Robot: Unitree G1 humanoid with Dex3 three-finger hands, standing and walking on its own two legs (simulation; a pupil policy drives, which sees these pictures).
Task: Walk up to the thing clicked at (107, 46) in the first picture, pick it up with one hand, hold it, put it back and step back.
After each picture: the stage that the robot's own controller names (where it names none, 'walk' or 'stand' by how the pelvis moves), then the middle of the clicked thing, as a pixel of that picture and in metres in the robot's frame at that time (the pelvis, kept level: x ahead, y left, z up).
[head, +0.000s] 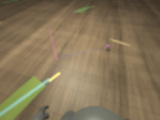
stand; (107, 47) +1.55 -0.42 -0.72
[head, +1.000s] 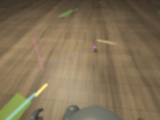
walk; (94, 49) +1.47 -0.02 -0.70
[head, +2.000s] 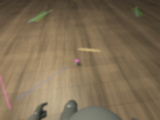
walk; (76, 62) +0.97 +0.25 -0.71
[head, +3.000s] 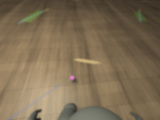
walk; (72, 79) +0.59 +0.22 -0.70
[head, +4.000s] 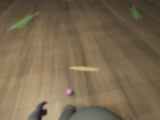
stand; (69, 92) +0.38 +0.23 -0.69
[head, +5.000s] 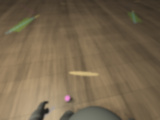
stand; (67, 99) +0.31 +0.23 -0.71
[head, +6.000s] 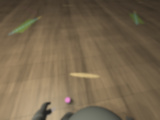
stand; (68, 100) +0.30 +0.23 -0.72
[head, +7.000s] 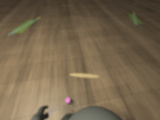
stand; (68, 101) +0.30 +0.22 -0.73
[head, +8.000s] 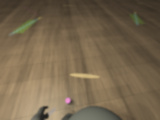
stand; (68, 101) +0.30 +0.23 -0.73
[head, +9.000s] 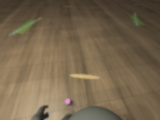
stand; (68, 102) +0.30 +0.22 -0.73
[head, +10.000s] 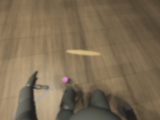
go down; (65, 80) +0.34 +0.22 -0.57
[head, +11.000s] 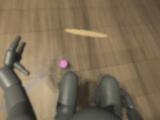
go down; (63, 65) +0.41 +0.22 -0.33
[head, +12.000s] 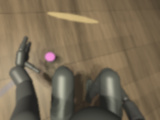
close in; (50, 58) +0.40 +0.24 -0.26
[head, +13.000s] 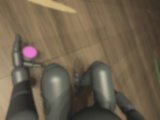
close; (28, 54) +0.40 +0.26 -0.23
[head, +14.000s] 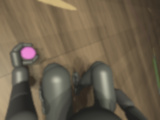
lift; (27, 54) +0.38 +0.26 -0.23
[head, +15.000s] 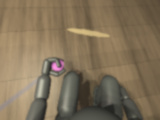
lift; (58, 67) +0.32 +0.22 -0.07
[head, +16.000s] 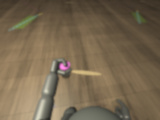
hold; (65, 70) +0.33 +0.17 +0.05
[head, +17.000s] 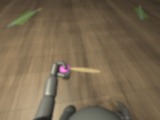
hold; (65, 72) +0.33 +0.17 +0.00
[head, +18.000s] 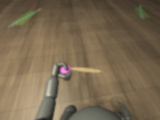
crouch; (66, 73) +0.32 +0.17 +0.00
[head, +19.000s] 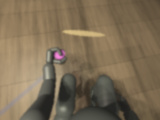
crouch; (60, 57) +0.42 +0.19 -0.10
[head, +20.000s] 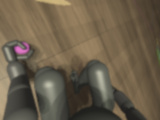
lower; (23, 52) +0.42 +0.25 -0.23
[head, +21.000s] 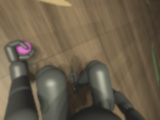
lower; (24, 51) +0.42 +0.25 -0.23
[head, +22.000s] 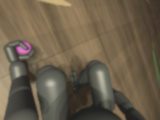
lower; (24, 51) +0.42 +0.25 -0.23
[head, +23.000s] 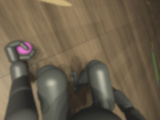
lower; (24, 51) +0.42 +0.25 -0.23
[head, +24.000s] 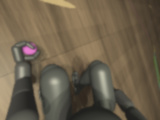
loosen; (29, 51) +0.41 +0.24 -0.23
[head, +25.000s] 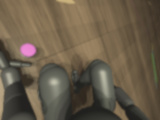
withdraw; (27, 51) +0.40 +0.24 -0.22
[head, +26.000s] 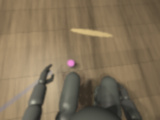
walk; (71, 64) +0.42 +0.17 -0.38
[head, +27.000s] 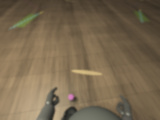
stand; (71, 98) +0.33 +0.17 -0.66
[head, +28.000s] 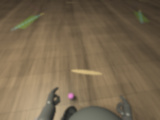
stand; (71, 97) +0.35 +0.18 -0.67
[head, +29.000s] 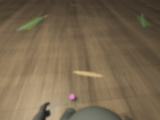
stand; (72, 97) +0.35 +0.17 -0.70
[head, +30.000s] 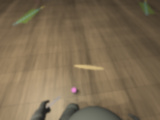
walk; (74, 90) +0.36 +0.17 -0.71
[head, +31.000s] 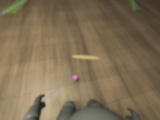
walk; (74, 78) +0.51 +0.12 -0.71
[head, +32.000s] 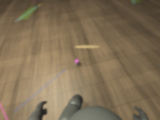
walk; (76, 62) +0.84 +0.26 -0.69
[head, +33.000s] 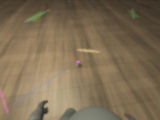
stand; (78, 63) +0.96 +0.18 -0.71
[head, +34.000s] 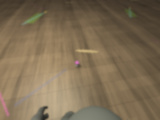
stand; (77, 64) +0.96 +0.20 -0.73
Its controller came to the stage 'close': yes
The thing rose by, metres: 0.72
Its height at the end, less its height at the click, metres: +0.00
